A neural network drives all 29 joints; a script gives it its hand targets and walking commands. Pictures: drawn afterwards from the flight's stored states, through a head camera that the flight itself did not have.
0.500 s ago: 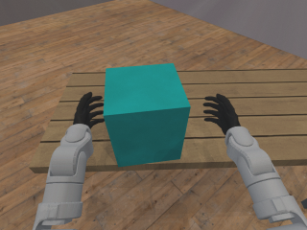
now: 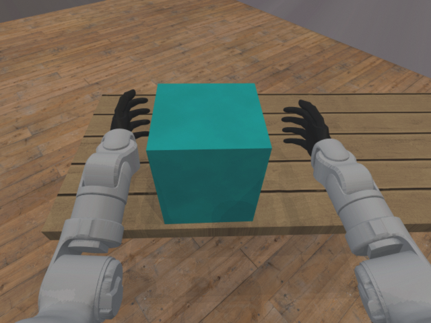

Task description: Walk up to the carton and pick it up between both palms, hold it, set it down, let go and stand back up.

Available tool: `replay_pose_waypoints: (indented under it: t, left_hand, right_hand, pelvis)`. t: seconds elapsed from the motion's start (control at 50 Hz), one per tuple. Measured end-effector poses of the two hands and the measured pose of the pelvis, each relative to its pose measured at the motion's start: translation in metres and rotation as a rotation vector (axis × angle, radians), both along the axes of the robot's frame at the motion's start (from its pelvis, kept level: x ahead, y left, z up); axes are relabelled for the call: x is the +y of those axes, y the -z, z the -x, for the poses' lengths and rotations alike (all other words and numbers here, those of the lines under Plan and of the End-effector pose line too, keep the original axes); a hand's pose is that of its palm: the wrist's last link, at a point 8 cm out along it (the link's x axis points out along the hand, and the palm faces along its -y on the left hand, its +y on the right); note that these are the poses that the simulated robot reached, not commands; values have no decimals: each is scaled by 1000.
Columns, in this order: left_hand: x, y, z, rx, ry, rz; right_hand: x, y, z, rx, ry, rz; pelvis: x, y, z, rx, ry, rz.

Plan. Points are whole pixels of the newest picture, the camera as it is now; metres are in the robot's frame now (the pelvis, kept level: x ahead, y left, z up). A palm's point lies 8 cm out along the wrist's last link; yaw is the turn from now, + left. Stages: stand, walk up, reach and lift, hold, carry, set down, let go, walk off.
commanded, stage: reach and lift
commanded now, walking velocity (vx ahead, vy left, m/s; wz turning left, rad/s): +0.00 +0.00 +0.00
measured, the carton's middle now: (207, 156) +0.48 +0.04 +0.03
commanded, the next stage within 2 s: none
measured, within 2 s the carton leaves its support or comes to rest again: neither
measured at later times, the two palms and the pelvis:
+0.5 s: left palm (122, 123) +0.45 +0.20 +0.15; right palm (300, 131) +0.47 -0.15 +0.12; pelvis +0.01 +0.01 +0.00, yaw +0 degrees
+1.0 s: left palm (118, 162) +0.44 +0.23 +0.06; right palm (288, 150) +0.47 -0.14 +0.06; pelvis +0.01 +0.02 -0.01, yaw -1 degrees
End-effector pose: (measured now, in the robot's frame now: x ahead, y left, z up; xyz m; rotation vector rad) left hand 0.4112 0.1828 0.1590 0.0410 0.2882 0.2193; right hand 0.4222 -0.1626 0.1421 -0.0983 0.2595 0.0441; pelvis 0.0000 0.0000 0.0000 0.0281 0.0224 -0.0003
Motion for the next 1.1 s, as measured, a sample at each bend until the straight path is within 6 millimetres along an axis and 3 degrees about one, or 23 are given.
replay_pose_waypoints:
  t: [0.3, 0.44, 0.54, 0.66, 0.76, 0.92, 1.1]
  left_hand:
    - [7, -8, -39, -15, -5, 10]
    - [13, 4, -43, -5, -17, 11]
    - [19, 24, -41, 14, -32, 8]
    - [26, 66, -31, 48, -40, 8]
    - [35, 87, -21, 33, -62, 0]
    - [42, 103, -20, -2, -59, 1]
    - [47, 103, -27, -45, -42, 9]
  right_hand:
    - [22, -12, -46, 13, -25, -2]
    - [18, 8, -51, 68, -5, 1]
    - [13, 28, -49, 109, 7, 1]
    - [12, 30, -53, 31, 1, -16]
    - [13, 41, -55, 28, -17, -29]
    - [18, 75, -50, 92, -23, -47]
    - [34, 72, -58, 33, -34, -81]
  pelvis:
    - [9, 2, -8, 130, -3, 11]
    - [11, 2, -11, 151, -3, 14]
    - [10, 3, -9, 166, -2, 15]
    - [11, 4, -8, 208, 0, 19]
    - [11, 5, -7, 251, 2, 22]
    - [13, 7, -9, 298, 4, 27]
    - [19, 9, -13, 338, 5, 36]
